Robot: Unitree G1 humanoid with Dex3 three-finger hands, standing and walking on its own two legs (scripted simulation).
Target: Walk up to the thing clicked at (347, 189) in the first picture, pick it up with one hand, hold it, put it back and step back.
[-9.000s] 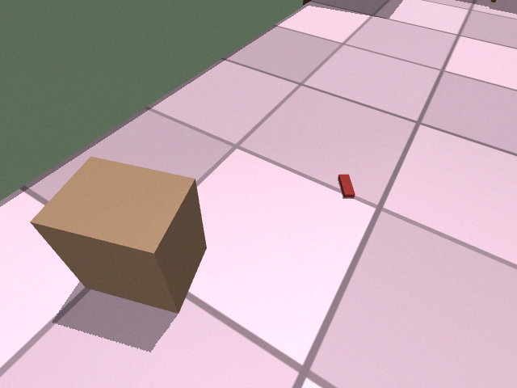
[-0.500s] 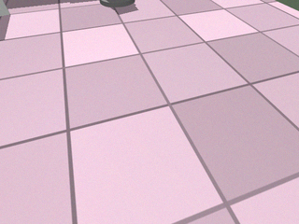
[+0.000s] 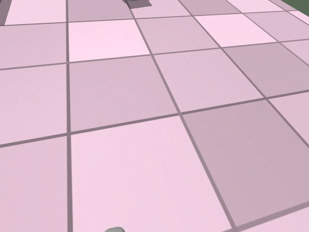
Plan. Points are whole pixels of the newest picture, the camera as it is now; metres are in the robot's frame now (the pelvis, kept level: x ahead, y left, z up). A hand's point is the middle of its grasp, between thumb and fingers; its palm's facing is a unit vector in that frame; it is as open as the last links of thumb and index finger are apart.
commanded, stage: walk up
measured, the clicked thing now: out of the picture -0.03 +0.54 -0.74
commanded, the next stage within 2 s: stand in 0.58 s
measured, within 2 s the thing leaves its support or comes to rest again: neither
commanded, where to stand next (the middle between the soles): +0.08 -0.01 m, yaw +2 degrees
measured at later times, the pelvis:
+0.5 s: pelvis +0.02 -0.01 +0.02, yaw +0 degrees
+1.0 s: pelvis +0.03 -0.01 +0.03, yaw -1 degrees
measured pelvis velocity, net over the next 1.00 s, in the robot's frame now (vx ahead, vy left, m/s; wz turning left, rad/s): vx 0.03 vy -0.01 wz -0.01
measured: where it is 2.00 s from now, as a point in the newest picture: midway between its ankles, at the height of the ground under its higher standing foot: outside the picture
